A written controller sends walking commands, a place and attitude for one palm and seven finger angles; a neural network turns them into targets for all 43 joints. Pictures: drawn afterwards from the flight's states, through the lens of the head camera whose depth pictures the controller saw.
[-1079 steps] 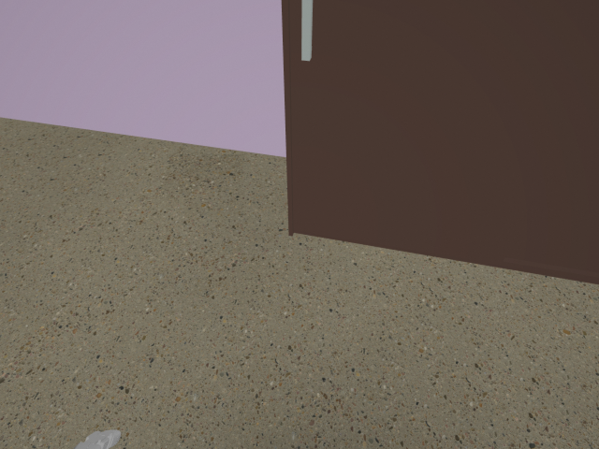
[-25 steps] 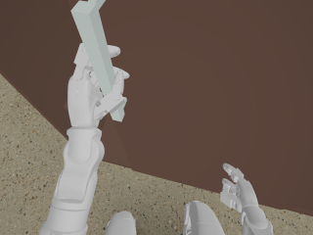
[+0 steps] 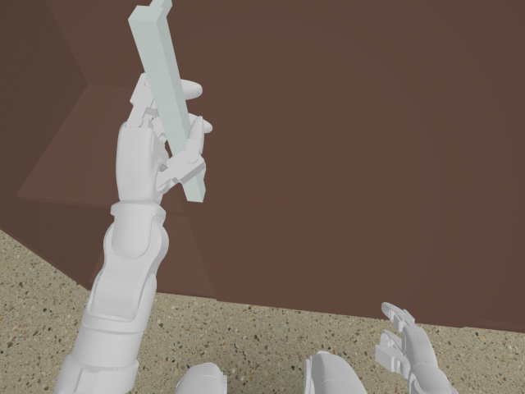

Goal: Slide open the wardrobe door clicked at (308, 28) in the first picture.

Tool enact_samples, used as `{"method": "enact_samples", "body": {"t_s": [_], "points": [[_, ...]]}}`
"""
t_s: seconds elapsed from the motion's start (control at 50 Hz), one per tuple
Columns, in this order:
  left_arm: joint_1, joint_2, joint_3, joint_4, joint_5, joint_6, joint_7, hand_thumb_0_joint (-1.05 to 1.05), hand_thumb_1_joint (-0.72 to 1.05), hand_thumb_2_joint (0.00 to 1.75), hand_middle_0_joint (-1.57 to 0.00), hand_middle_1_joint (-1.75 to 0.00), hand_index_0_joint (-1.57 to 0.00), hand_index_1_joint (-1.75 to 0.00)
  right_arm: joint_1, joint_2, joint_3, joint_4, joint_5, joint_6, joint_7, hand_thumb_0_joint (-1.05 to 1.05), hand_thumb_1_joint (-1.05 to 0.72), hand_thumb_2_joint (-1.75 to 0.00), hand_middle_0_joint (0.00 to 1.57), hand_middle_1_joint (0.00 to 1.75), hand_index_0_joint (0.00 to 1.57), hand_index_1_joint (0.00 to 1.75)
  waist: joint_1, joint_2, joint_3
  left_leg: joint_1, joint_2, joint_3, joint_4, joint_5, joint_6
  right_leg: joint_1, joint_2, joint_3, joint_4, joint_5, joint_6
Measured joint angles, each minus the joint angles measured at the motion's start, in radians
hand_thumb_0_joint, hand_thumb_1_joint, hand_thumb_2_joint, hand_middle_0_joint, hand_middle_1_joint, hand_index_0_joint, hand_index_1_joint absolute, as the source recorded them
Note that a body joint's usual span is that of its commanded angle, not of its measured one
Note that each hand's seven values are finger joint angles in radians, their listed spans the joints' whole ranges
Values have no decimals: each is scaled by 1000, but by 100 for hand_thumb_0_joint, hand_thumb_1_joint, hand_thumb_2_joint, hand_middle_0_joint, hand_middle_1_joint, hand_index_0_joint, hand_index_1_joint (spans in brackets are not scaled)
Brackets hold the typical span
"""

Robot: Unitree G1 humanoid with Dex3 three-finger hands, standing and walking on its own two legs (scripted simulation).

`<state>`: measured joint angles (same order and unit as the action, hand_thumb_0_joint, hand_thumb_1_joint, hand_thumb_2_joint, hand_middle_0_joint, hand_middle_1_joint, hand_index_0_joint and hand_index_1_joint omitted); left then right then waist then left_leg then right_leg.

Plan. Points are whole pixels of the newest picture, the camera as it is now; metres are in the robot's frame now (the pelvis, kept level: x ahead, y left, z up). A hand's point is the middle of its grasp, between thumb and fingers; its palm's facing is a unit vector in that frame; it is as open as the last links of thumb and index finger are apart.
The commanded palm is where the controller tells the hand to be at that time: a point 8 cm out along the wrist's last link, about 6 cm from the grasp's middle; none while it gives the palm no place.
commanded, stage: step sideways, sliding the door along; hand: left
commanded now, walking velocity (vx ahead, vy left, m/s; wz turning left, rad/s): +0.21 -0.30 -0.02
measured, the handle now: (183, 119) +0.38 +0.15 +0.20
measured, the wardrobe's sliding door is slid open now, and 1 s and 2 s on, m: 0.48 0.53 0.53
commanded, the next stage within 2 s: stop walking and hold the door there in 0.44 s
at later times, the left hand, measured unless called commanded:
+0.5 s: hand (249, 153) +0.35 +0.06 +0.19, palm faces +0.37 -0.93 -0.05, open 6.3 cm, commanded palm +0.31 +0.04 +0.17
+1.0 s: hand (242, 153) +0.35 +0.07 +0.19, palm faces +0.53 -0.81 -0.26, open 6.4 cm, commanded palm +0.31 +0.10 +0.16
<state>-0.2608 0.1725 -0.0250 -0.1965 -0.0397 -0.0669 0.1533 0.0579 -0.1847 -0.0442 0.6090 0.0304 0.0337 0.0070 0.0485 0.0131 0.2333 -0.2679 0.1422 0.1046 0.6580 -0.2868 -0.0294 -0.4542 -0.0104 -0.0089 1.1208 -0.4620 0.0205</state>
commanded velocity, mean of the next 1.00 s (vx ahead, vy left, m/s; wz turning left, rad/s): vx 0.06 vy -0.06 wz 0.00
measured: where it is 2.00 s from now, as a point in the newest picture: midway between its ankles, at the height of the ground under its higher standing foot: outside the picture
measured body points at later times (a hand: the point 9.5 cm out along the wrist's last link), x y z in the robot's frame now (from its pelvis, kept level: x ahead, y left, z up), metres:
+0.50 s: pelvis -0.03 -0.15 +0.01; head +0.01 -0.13 +0.45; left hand +0.32 +0.11 +0.19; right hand +0.16 -0.37 -0.09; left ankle +0.02 +0.00 -0.72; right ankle -0.03 -0.29 -0.64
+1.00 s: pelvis -0.02 -0.24 +0.01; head +0.00 -0.24 +0.46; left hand +0.32 +0.11 +0.20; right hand +0.10 -0.55 -0.08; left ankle +0.04 -0.14 -0.72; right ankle +0.02 -0.40 -0.71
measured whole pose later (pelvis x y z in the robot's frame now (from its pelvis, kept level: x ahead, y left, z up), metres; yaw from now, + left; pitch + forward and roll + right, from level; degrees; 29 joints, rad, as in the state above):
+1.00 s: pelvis -0.02 -0.24 +0.01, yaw -5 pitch -5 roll +1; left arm -0.30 0.50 0.47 0.33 -0.02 -0.07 0.14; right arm 0.19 -0.33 -0.06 0.71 0.05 -0.07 -0.11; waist 0.01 -0.02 0.12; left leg -0.22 0.00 0.10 0.52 -0.19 0.02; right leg -0.32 -0.11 0.01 0.69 -0.34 0.03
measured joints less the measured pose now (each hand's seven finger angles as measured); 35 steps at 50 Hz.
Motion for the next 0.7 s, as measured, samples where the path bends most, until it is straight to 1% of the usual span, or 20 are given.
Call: {"method": "enact_samples", "body": {"t_s": [0.04,0.08,0.18,0.22,0.24,0.26,0.28,0.3,0.34,0.36,0.38,0.4,0.42,0.46,0.5,0.56,0.58,0.62,0.66,0.7], "points": [[-6,4,-6,38,-2,-3,-6,-2,72,78,-45,-140,-25,-131,24,1,6,4,0,12,7,1,-91,-90,20,29,20,30,3,15,-13,16,44,-17,-55,26,-15,-30,20,-27,105,-3,-2],[-18,-7,-10,78,-12,-3,-6,0,73,79,-45,-140,-26,-133,47,-6,9,2,1,16,8,1,-91,-90,20,29,20,30,17,44,-27,29,91,-29,-109,63,-29,-26,15,-58,88,6,-6],[-67,-18,30,165,-36,0,5,1,74,81,-45,-140,-24,-134,81,-1,27,-22,9,2,-3,1,-91,-90,20,30,20,30,39,75,-58,14,173,-55,-140,104,-72,103,-20,-73,-232,14,-8],[-107,4,83,195,-24,27,14,0,74,82,-45,-140,-22,-134,90,9,38,-33,19,-8,-10,1,-90,-90,20,30,20,30,41,60,-75,-35,180,-81,-69,76,-62,193,-37,-67,-423,109,-8],[-132,26,105,211,-19,46,17,-1,73,83,-46,-140,-21,-132,91,16,47,-31,27,-17,-13,1,-90,-90,20,30,20,30,44,38,-86,-68,172,-93,-11,44,-50,230,-50,-56,-500,133,8],[-152,27,130,233,-9,51,29,-2,73,83,-46,-140,-20,-131,73,5,50,-15,32,-24,-18,1,-90,-90,20,30,20,30,32,62,-79,-99,175,-136,57,-31,-31,225,-34,-71,-473,113,25],[-163,22,148,253,-5,60,42,-2,73,83,-46,-140,-21,-130,59,-5,47,6,34,-30,-26,1,-90,-90,20,30,20,30,16,83,-72,-129,148,-175,139,-118,-17,219,-28,-88,-440,96,27],[-167,17,157,263,-9,72,52,-3,72,83,-46,-140,-21,-129,50,-14,42,31,33,-35,-34,1,-90,-90,20,30,20,30,13,84,-71,-150,98,-188,236,-180,-7,214,-34,-91,-424,89,21],[-162,9,164,264,-17,91,68,-3,72,83,-46,-140,-23,-129,43,-25,34,72,27,-47,-44,1,-91,-90,20,30,20,30,25,58,-70,-154,0,-152,337,-234,6,218,-49,-74,-440,104,7],[-158,9,164,262,-19,91,72,-3,72,83,-46,-140,-24,-130,47,-28,33,81,25,-48,-45,1,-91,-90,20,30,20,30,27,39,-72,-128,-36,-115,276,-209,11,220,-56,-70,-453,115,1],[-155,10,162,259,-16,91,74,-3,72,84,-46,-140,-25,-130,56,-30,32,80,23,-46,-45,1,-91,-90,20,30,20,30,29,22,-77,-82,-62,-72,142,-112,14,213,-60,-68,-447,120,-9],[-154,12,160,250,-14,95,73,-2,72,83,-46,-140,-25,-130,69,-39,27,65,20,-45,-42,1,-91,-90,20,30,20,30,32,31,-87,-39,-57,-53,15,38,35,185,-44,-72,-404,129,-18],[-165,27,157,252,-14,94,68,-2,72,83,-46,-140,-24,-129,67,-34,15,60,18,-43,-38,1,-91,-90,20,30,20,30,39,22,-74,-29,-49,-50,0,76,35,153,-32,-56,-317,91,-23],[-181,54,159,277,-18,81,56,-3,72,83,-46,-140,-23,-128,62,-13,5,53,20,-25,-25,1,-91,-90,20,29,20,30,48,3,-50,-7,-32,-56,-5,36,10,88,0,-18,-106,12,-27],[-188,71,165,293,-21,76,48,-3,72,82,-46,-140,-23,-127,62,4,10,47,18,-19,-16,1,-91,-90,20,29,20,30,46,1,-42,14,-7,-84,-58,36,-7,29,19,-20,55,4,-25],[-202,80,179,307,-27,81,44,-3,72,83,-46,-140,-24,-127,67,15,24,29,18,-22,-5,1,-91,-90,20,29,20,30,67,16,-40,39,46,-112,-144,82,-20,-36,10,-45,166,27,-19],[-193,101,201,326,-23,56,25,-4,72,83,-46,-140,-24,-127,58,18,35,30,16,-19,-6,1,-91,-90,20,30,20,30,68,20,-45,46,67,-113,-168,94,-28,-50,3,-49,164,28,-13],[-158,167,244,356,-23,15,-7,-6,69,82,-46,-140,-25,-129,43,20,52,16,11,-7,-10,1,-90,-90,20,30,20,30,59,39,-59,52,111,-111,-185,100,-37,-42,-10,-64,71,14,-11],[-134,224,286,390,-25,1,-24,-9,67,81,-46,-140,-27,-130,43,14,62,-3,13,-17,-18,1,-90,-90,20,30,20,30,56,59,-68,53,145,-106,-173,87,-55,12,-23,-75,-124,25,-8],[-126,280,329,434,-23,-2,-38,-12,64,81,-46,-140,-27,-130,51,4,73,-20,18,-41,-26,1,-90,-90,20,30,20,30,47,58,-77,31,154,-107,-106,47,-59,106,-40,-73,-378,147,-5]]}}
